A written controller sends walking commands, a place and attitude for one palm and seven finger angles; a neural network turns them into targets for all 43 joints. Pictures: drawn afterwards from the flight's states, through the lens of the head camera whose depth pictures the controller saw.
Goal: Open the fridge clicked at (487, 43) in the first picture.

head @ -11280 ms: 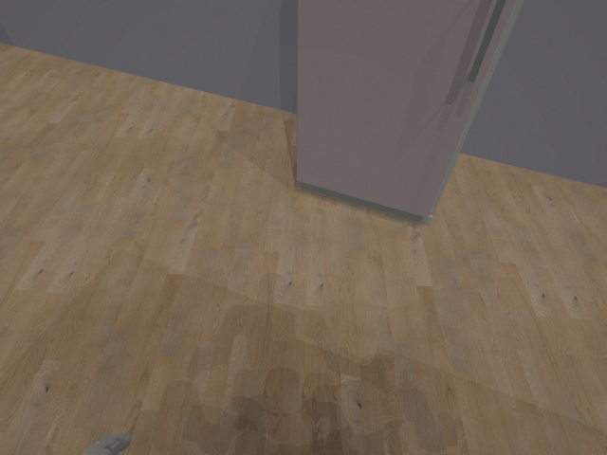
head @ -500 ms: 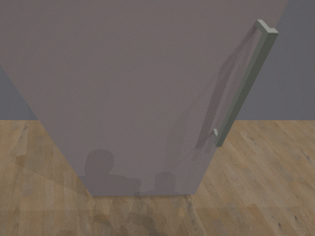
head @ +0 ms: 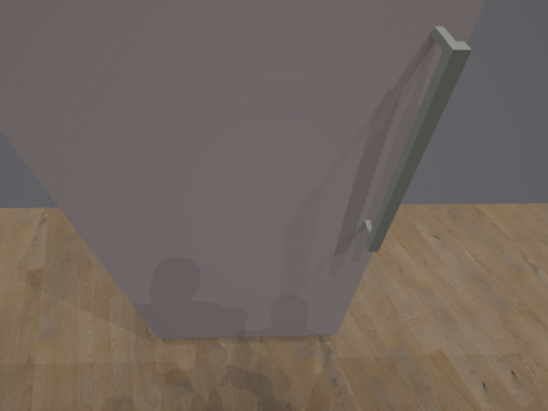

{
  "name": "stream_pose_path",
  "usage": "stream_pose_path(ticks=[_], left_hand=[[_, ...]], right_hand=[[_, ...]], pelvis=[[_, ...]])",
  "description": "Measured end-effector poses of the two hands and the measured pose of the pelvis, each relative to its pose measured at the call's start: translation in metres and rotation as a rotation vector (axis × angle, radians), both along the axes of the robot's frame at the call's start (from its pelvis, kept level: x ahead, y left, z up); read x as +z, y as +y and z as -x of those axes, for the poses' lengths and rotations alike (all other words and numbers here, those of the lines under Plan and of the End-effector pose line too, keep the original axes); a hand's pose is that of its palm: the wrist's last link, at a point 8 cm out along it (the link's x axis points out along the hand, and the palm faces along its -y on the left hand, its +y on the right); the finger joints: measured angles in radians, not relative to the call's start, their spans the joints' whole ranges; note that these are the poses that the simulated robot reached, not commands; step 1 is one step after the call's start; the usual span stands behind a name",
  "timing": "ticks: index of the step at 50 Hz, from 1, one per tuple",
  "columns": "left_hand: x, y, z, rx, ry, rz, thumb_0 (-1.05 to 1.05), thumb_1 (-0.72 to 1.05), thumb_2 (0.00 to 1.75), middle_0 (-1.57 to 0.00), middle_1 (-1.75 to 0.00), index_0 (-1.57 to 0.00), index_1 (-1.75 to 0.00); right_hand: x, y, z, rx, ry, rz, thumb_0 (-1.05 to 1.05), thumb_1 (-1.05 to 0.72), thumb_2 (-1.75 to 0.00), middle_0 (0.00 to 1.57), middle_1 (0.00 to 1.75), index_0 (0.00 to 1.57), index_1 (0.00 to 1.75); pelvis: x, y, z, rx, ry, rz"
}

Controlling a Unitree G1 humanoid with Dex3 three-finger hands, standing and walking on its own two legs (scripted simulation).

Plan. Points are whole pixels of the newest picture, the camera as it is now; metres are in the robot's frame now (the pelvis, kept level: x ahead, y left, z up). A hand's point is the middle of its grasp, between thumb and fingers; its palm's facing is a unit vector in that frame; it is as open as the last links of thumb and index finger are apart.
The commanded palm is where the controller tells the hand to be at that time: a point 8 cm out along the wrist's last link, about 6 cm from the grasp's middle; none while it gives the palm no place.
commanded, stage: raise the hand to about handle height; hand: right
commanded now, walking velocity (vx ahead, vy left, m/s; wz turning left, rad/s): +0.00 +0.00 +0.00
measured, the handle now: (398, 166) +0.44 -0.16 +0.14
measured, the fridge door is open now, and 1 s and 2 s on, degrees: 0 0 0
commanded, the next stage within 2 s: none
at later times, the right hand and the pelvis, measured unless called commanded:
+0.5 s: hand out of the picture +0.12 -0.22 -0.03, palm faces +0.14 +0.99 -0.03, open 9.1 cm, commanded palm +0.13 -0.26 -0.01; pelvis -0.03 +0.00 -0.06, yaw -4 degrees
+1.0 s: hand (494, 371) +0.18 -0.25 +0.04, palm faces +0.00 +0.99 -0.10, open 12.2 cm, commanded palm +0.15 -0.30 +0.06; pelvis -0.03 -0.02 -0.04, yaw -4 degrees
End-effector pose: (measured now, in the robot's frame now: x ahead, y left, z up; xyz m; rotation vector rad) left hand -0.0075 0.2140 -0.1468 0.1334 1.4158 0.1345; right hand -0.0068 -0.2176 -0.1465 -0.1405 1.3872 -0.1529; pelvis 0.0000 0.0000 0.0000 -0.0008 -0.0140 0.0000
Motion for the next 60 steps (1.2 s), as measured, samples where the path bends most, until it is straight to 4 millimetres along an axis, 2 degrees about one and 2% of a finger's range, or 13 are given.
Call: stream_pose_path(ticks=[2, 6, 9, 12, 16, 21, 25, 30, 34, 38, 43, 54, 60], left_hand=[[0.004, 0.005, -0.01, -0.005, -0.088, -0.028, 0.01, 0.92, 0.89, -0.2, -0.3, -0.2, -0.3], [0.014, 0.017, -0.055, -0.049, -0.373, -0.073, 0.02, 0.92, 0.89, -0.2, -0.3, -0.2, -0.3], [0.027, 0.025, -0.099, -0.074, -0.587, -0.096, 0.02, 0.91, 0.89, -0.2, -0.3, -0.2, -0.3], [0.047, 0.029, -0.14, -0.098, -0.77, -0.112, 0.02, 0.91, 0.89, -0.2, -0.3, -0.2, -0.3], [0.076, 0.03, -0.18, -0.169, -0.93, -0.129, 0.02, 0.91, 0.89, -0.2, -0.3, -0.19, -0.3], [0.087, 0.023, -0.211, -0.262, -0.987, -0.156, 0.01, 0.9, 0.9, -0.2, -0.3, -0.19, -0.3], [0.073, 0.004, -0.217, -0.331, -0.966, -0.129, 0.01, 0.9, 0.9, -0.2, -0.3, -0.19, -0.3], [0.037, -0.028, -0.2, -0.349, -0.899, -0.026, 0.01, 0.9, 0.9, -0.2, -0.3, -0.2, -0.3], [0.02, -0.041, -0.168, -0.256, -0.828, 0.038, 0.01, 0.9, 0.89, -0.2, -0.3, -0.2, -0.3], [0.021, -0.034, -0.138, -0.156, -0.771, 0.025, 0.02, 0.9, 0.89, -0.2, -0.31, -0.2, -0.3], [0.027, -0.012, -0.118, -0.14, -0.728, -0.047, 0.02, 0.9, 0.89, -0.2, -0.31, -0.2, -0.3], [0.053, 0.009, -0.148, -0.184, -0.834, -0.13, 0.02, 0.9, 0.9, -0.2, -0.3, -0.2, -0.3], [0.074, -0.005, -0.173, -0.212, -0.928, -0.097, 0.02, 0.9, 0.9, -0.2, -0.3, -0.2, -0.3]], right_hand=[[0.017, -0.014, -0.023, -0.098, -0.135, 0.024, 0.02, -0.94, -0.9, 0.21, 0.3, 0.2, 0.3], [0.096, -0.04, -0.11, -0.097, -0.696, 0.117, 0.04, -0.93, -0.89, 0.21, 0.32, 0.2, 0.32], [0.151, -0.037, -0.167, -0.024, -1.066, 0.089, 0.03, -0.88, -0.87, 0.2, 0.34, 0.2, 0.34], [0.173, -0.02, -0.194, 0.063, -1.33, -0.041, 0.02, -0.82, -0.85, 0.2, 0.38, 0.2, 0.38], [0.145, 0.0, -0.178, 0.207, -1.376, -0.217, 0.0, -0.72, -0.81, 0.21, 0.43, 0.2, 0.43], [0.094, -0.023, -0.12, 0.111, -1.183, -0.205, 0.01, -0.6, -0.76, 0.23, 0.5, 0.22, 0.5], [0.117, -0.053, -0.096, 0.04, -1.288, -0.03, 0.01, -0.5, -0.73, 0.24, 0.56, 0.23, 0.56], [0.168, -0.051, -0.123, 0.193, -1.525, -0.012, 0.01, -0.38, -0.68, 0.24, 0.64, 0.23, 0.63], [0.164, -0.039, -0.161, 0.344, -1.39, -0.154, 0.01, -0.29, -0.64, 0.24, 0.7, 0.23, 0.69], [0.154, -0.05, -0.173, 0.274, -1.223, -0.207, 0.0, -0.19, -0.6, 0.26, 0.76, 0.25, 0.75], [0.185, -0.081, -0.163, 0.14, -1.345, -0.055, 0.0, -0.08, -0.55, 0.27, 0.83, 0.26, 0.83], [0.195, -0.087, -0.178, 0.258, -1.303, -0.104, 0.0, 0.18, -0.44, 0.28, 1.0, 0.27, 0.99], [0.239, -0.113, -0.186, 0.189, -1.461, -0.018, -0.01, 0.32, -0.38, 0.3, 1.09, 0.29, 1.08]], pelvis=[[-0.002, -0.002, 0.002, -0.003, -0.009, 0.0], [-0.006, -0.008, 0.006, -0.039, -0.004, 0.005], [-0.013, -0.012, 0.012, -0.057, 0.026, 0.004], [-0.024, -0.011, 0.017, -0.041, 0.077, 0.009], [-0.04, -0.008, 0.022, -0.028, 0.111, 0.015], [-0.056, -0.004, 0.026, -0.043, 0.137, 0.001], [-0.064, -0.004, 0.029, -0.074, 0.143, -0.031], [-0.068, -0.008, 0.039, -0.102, 0.138, -0.061], [-0.063, -0.011, 0.043, -0.083, 0.145, -0.05], [-0.053, -0.013, 0.039, -0.056, 0.142, -0.031], [-0.045, -0.016, 0.032, -0.049, 0.127, -0.029], [-0.036, -0.02, 0.028, -0.064, 0.087, -0.034], [-0.029, -0.017, 0.021, -0.063, 0.054, -0.03]])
